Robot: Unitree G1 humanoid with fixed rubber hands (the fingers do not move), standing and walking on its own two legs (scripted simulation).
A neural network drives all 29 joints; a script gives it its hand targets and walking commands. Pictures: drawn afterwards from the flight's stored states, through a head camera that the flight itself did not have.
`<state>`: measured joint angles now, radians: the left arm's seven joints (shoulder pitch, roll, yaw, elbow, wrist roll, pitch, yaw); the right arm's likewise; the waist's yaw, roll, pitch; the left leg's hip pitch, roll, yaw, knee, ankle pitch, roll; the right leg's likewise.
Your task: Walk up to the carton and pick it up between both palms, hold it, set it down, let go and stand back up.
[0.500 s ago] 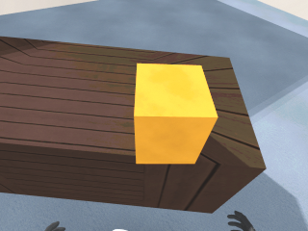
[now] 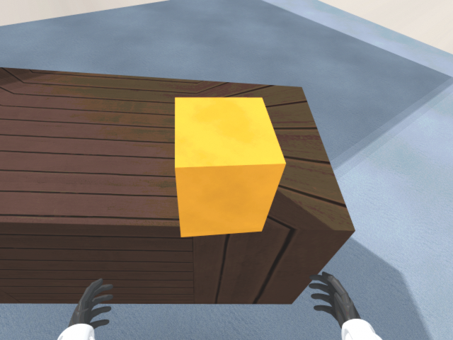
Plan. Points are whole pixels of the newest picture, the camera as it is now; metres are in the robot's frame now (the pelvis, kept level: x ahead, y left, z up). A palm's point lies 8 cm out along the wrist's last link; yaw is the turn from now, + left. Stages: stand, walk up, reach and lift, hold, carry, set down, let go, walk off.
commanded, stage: reach and lift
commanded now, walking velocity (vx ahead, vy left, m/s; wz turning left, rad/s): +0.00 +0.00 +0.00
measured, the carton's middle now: (220, 168) +0.47 +0.03 +0.00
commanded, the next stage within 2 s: none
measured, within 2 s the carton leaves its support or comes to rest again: neither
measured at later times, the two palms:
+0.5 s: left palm (101, 285) +0.21 +0.23 -0.05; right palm (341, 288) +0.23 -0.21 -0.05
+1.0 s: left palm (119, 253) +0.26 +0.21 -0.02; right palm (334, 265) +0.26 -0.21 -0.03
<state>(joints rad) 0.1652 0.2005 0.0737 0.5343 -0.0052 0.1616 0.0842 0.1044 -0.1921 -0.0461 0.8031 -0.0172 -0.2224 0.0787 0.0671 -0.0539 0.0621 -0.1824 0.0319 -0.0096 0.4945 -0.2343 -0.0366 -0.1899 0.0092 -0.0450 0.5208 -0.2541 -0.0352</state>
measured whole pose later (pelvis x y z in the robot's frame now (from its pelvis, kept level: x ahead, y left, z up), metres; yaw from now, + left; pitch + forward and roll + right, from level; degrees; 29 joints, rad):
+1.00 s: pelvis +0.04 +0.01 +0.00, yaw -2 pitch -2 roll +0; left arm 0.05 0.10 0.01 0.68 -0.09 -0.40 0.14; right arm -0.04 -0.25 0.15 0.95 0.31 -0.58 0.11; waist 0.05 -0.01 -0.01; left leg -0.17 0.04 0.02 0.49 -0.29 -0.03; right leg -0.19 0.02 0.00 0.52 -0.30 -0.03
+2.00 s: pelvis +0.02 +0.01 +0.01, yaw -3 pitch +4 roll +0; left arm -0.43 0.12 0.15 0.45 -0.06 0.23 0.13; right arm -0.58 -0.33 0.10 0.85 0.36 -0.04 0.03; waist 0.11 -0.01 -0.05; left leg -0.24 0.05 0.04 0.35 -0.18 -0.03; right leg -0.24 0.04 0.02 0.33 -0.16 -0.03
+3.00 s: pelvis +0.03 +0.00 +0.01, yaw -1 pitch +14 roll -1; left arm -0.91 0.20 0.14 0.99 -0.10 0.11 0.10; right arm -1.04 -0.33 0.08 1.25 0.35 0.03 -0.02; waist 0.14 -0.01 -0.16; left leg -0.46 0.06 -0.01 0.37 -0.16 -0.04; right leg -0.44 0.05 -0.02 0.32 -0.13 -0.04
